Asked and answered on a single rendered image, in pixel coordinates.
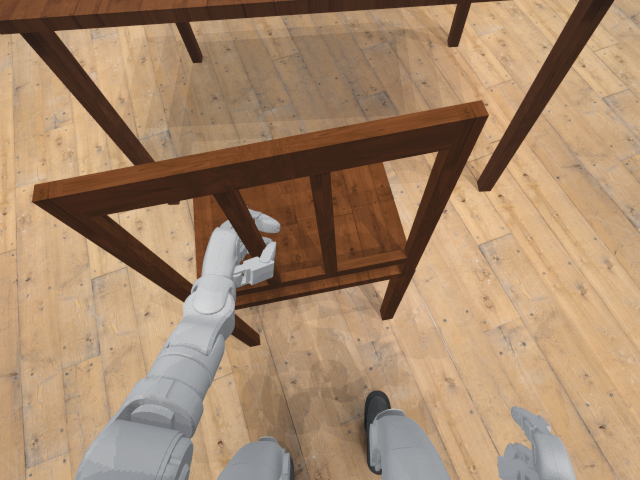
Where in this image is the chair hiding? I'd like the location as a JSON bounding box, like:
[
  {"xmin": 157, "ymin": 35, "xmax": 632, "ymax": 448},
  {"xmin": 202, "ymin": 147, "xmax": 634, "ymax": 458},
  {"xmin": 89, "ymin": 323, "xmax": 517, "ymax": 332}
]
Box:
[{"xmin": 32, "ymin": 100, "xmax": 489, "ymax": 347}]

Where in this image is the robot left hand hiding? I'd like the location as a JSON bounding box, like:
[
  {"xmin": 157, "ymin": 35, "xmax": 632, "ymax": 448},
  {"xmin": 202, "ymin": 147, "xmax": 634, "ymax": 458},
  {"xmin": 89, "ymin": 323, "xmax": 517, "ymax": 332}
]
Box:
[{"xmin": 201, "ymin": 206, "xmax": 280, "ymax": 288}]

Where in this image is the robot left forearm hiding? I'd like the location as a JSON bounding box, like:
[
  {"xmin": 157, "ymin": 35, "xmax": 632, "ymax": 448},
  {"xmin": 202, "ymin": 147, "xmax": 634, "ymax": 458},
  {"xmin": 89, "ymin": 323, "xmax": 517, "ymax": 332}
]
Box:
[{"xmin": 75, "ymin": 275, "xmax": 236, "ymax": 480}]

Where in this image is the table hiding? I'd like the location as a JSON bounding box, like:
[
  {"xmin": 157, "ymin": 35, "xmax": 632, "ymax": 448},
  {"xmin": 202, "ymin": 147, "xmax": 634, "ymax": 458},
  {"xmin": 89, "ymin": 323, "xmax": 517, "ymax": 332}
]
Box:
[{"xmin": 0, "ymin": 0, "xmax": 614, "ymax": 205}]

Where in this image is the robot right hand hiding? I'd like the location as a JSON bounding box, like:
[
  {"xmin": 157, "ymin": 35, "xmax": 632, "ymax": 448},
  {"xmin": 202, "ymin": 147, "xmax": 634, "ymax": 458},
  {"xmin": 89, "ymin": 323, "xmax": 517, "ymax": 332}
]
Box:
[{"xmin": 497, "ymin": 406, "xmax": 576, "ymax": 480}]

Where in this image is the left robot thigh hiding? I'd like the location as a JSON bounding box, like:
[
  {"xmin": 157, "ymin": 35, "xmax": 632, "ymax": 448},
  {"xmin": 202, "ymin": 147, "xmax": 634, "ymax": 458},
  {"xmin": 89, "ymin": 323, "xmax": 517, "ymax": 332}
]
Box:
[{"xmin": 217, "ymin": 441, "xmax": 290, "ymax": 480}]

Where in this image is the left robot upper arm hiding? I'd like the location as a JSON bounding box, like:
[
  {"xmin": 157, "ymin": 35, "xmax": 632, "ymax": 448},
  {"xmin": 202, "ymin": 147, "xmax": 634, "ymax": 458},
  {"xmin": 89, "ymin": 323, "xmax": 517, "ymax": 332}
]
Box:
[{"xmin": 79, "ymin": 419, "xmax": 193, "ymax": 480}]

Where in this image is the left robot shin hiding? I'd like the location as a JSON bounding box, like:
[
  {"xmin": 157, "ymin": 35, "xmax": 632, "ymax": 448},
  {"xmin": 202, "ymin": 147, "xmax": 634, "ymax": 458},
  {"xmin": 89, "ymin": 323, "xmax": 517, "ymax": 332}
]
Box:
[{"xmin": 258, "ymin": 437, "xmax": 280, "ymax": 446}]

